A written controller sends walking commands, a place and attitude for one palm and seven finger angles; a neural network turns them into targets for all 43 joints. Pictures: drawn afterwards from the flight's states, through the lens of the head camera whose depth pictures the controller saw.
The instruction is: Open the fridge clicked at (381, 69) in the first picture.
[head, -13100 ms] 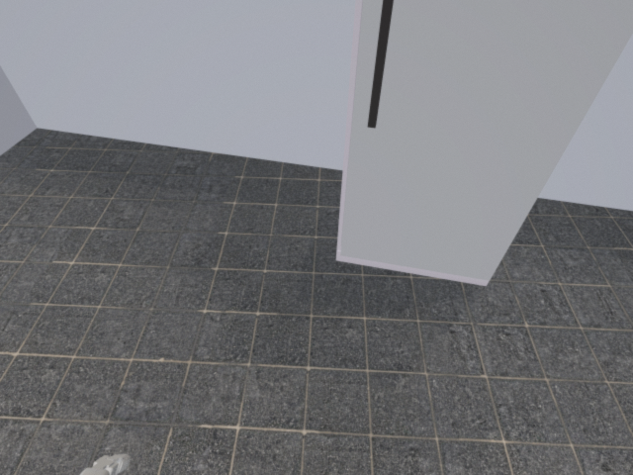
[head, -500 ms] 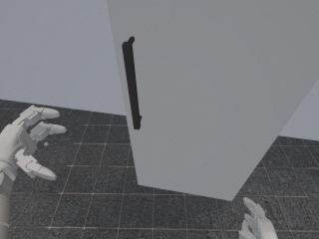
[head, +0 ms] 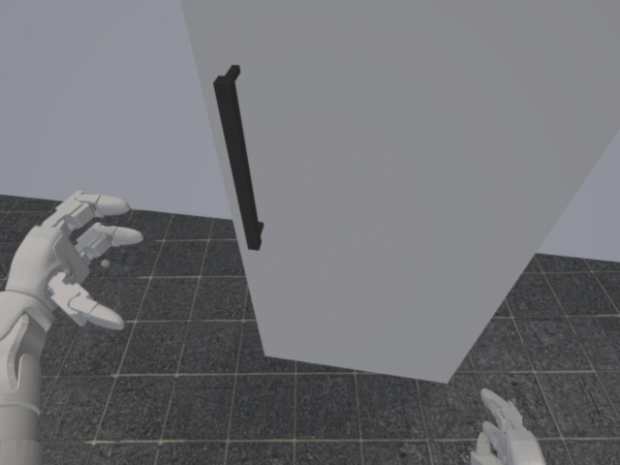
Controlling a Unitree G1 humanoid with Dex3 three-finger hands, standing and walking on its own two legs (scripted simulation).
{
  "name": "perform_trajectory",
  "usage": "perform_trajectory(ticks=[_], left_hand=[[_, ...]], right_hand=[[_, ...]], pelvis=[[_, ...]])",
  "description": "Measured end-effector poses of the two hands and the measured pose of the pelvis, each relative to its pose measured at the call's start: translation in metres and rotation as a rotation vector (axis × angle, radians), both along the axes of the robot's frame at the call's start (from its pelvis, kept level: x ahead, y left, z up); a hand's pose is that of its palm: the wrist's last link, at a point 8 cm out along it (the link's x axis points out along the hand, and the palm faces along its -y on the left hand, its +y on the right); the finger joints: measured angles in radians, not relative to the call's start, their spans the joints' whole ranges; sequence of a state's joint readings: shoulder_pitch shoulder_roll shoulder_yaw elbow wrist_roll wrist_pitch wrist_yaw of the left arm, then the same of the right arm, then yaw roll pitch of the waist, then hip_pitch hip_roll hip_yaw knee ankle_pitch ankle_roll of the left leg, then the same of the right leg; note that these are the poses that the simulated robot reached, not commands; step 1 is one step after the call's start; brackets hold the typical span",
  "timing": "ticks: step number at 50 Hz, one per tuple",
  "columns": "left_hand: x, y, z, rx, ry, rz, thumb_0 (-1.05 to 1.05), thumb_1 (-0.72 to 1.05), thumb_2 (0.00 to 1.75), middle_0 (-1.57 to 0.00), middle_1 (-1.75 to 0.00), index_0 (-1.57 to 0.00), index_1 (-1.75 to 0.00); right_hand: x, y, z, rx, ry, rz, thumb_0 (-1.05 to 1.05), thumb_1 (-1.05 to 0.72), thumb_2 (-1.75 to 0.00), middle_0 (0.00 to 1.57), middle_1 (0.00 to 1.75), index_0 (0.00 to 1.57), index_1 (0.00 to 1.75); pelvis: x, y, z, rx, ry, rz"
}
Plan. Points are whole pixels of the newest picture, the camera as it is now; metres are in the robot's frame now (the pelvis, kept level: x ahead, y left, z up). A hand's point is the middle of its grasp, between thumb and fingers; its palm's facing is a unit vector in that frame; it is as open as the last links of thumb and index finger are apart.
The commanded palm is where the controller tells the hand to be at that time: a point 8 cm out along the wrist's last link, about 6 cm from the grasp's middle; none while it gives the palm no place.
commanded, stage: move the hooked fingers beside the handle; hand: left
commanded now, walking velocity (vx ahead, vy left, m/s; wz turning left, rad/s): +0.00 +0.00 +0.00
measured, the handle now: (246, 171) +0.52 +0.14 +0.10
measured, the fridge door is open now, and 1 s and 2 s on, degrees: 0 0 0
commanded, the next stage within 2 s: none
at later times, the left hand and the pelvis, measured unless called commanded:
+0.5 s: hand (141, 228) +0.36 +0.25 +0.13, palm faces -0.07 -1.00 -0.02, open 14.0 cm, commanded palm +0.34 +0.30 +0.13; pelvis +0.00 +0.01 +0.00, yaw -1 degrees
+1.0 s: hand (177, 193) +0.43 +0.22 +0.13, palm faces -0.08 -1.00 -0.01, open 14.0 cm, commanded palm +0.41 +0.27 +0.13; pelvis +0.01 +0.02 +0.00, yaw -1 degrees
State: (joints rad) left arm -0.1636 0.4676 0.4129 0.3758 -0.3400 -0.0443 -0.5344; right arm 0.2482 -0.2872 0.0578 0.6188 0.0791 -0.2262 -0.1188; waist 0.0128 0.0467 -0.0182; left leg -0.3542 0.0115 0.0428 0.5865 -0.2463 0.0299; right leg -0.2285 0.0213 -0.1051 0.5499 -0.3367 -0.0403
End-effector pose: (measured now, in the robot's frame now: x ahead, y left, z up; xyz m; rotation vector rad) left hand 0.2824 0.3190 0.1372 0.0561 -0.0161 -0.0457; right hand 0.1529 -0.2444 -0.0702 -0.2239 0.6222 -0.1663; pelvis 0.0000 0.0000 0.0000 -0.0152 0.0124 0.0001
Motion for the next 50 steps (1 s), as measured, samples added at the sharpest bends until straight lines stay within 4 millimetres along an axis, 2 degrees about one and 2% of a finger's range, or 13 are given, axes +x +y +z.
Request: perform_trajectory(ticks=[8, 18, 37, 44, 50], left_hand=[[0.030, -0.009, 0.001, -0.017, 0.008, -0.022, -0.01, -0.50, 0.30, -0.30, -1.21, -0.30, -1.20], [0.046, -0.011, -0.003, -0.030, 0.006, -0.015, -0.01, -0.50, 0.30, -0.30, -1.20, -0.30, -1.20], [0.094, -0.028, -0.003, -0.039, 0.013, -0.039, -0.01, -0.50, 0.30, -0.30, -1.20, -0.30, -1.20], [0.113, -0.037, -0.011, -0.055, 0.039, -0.038, -0.01, -0.50, 0.30, -0.30, -1.20, -0.30, -1.20], [0.127, -0.045, -0.002, -0.044, -0.003, -0.039, -0.01, -0.50, 0.30, -0.30, -1.20, -0.30, -1.20]], right_hand=[[-0.015, -0.004, -0.004, 0.002, 0.039, -0.043, 0.01, -0.90, -0.90, 0.20, 0.30, 0.20, 0.30], [-0.027, -0.002, -0.009, -0.003, 0.095, -0.063, 0.01, -0.90, -0.90, 0.20, 0.30, 0.20, 0.30], [-0.039, 0.010, -0.015, -0.004, 0.171, -0.077, 0.01, -0.90, -0.90, 0.20, 0.30, 0.20, 0.30], [-0.054, 0.010, -0.022, -0.009, 0.244, -0.087, 0.01, -0.90, -0.90, 0.20, 0.30, 0.20, 0.30], [-0.069, 0.005, -0.026, -0.008, 0.290, -0.115, 0.01, -0.90, -0.90, 0.20, 0.30, 0.20, 0.30]], pelvis=[[0.002, 0.002, 0.000, 0.003, 0.017, -0.015], [0.005, 0.008, 0.000, 0.001, 0.029, -0.017], [0.005, 0.020, -0.002, -0.005, 0.054, -0.017], [0.004, 0.022, -0.003, -0.005, 0.070, -0.015], [0.007, 0.021, -0.003, -0.005, 0.080, -0.022]])
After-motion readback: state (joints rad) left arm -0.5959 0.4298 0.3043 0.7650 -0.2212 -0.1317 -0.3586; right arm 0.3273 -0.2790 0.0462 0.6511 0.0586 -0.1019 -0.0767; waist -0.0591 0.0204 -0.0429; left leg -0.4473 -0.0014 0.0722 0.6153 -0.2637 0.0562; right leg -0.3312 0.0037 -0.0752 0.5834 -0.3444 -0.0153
